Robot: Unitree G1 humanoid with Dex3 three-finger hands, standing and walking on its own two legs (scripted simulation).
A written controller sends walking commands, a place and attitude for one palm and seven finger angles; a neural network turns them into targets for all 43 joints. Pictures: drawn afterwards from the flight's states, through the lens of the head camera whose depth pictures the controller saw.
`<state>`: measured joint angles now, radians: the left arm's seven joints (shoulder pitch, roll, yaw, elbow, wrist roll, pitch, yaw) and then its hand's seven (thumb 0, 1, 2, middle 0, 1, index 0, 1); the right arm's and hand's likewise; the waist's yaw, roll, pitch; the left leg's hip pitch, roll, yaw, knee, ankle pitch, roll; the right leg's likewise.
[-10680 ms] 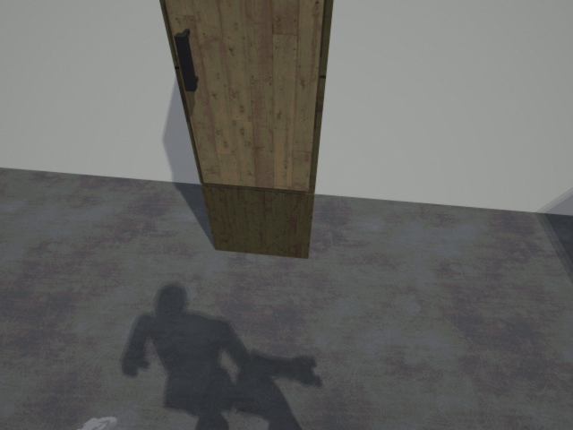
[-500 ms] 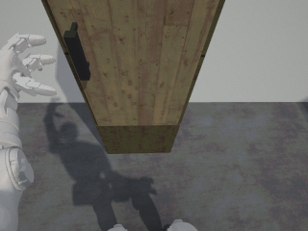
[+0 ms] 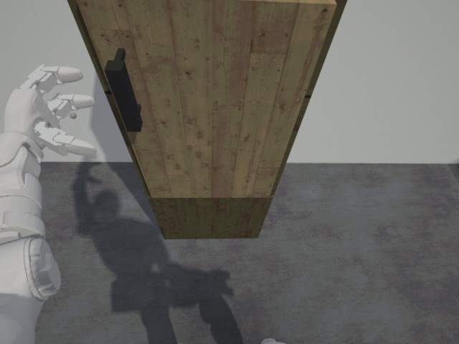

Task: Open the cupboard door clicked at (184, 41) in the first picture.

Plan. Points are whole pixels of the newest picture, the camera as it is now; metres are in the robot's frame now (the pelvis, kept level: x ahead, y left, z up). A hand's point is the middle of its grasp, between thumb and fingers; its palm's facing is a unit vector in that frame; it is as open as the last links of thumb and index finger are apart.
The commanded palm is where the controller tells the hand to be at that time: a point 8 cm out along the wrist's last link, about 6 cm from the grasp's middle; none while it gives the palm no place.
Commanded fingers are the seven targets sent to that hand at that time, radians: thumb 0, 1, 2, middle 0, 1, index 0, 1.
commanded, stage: move the hooked fingers beside the handle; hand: left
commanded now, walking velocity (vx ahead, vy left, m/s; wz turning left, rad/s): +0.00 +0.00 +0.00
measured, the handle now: (128, 91) +0.53 +0.17 +0.12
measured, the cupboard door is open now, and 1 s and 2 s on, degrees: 0 0 0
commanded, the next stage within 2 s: slide the fingers in behind the handle in 0.36 s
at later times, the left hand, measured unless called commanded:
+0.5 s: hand (80, 113) +0.47 +0.24 +0.12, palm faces -0.02 -1.00 -0.02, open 14.0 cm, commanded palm +0.45 +0.28 +0.13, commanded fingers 0.00 -0.50 0.30 -0.30 -1.20 -0.30 -1.20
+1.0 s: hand (98, 114) +0.47 +0.21 +0.13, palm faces -0.03 -1.00 +0.00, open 14.0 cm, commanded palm +0.44 +0.25 +0.13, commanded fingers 0.00 -0.50 0.30 -0.30 -1.20 -0.30 -1.20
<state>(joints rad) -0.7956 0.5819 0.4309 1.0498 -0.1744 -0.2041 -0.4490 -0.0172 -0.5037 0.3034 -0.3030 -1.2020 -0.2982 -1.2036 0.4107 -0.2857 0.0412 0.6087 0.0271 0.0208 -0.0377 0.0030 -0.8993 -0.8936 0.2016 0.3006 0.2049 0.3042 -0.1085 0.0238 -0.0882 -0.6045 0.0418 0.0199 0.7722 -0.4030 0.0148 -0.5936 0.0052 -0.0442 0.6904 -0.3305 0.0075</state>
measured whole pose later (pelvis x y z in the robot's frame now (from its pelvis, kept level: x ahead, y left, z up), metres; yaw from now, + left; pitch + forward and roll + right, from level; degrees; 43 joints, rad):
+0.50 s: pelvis -0.01 -0.01 -0.01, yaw +0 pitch +15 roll -2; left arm -0.91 0.65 0.44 1.17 -0.14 -0.24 -0.45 -0.02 -0.50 0.30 -0.30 -1.20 -0.30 -1.20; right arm 0.41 -0.30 0.05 0.61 0.02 0.02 -0.06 0.00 -0.90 -0.89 0.20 0.30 0.20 0.30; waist -0.14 0.02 -0.05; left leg -0.67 0.05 0.01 0.80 -0.39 0.01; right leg -0.66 0.01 -0.05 0.73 -0.33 0.00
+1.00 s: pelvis -0.01 +0.00 +0.00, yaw +1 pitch +13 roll -2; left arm -0.85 0.51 0.37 1.07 -0.15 -0.24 -0.36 -0.02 -0.50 0.30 -0.30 -1.20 -0.30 -1.20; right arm 0.38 -0.28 0.04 0.61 0.02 0.01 -0.04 0.00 -0.90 -0.89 0.20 0.30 0.20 0.30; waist -0.11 0.03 -0.08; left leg -0.62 0.04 0.01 0.79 -0.40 0.01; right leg -0.61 0.00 -0.05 0.72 -0.33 0.00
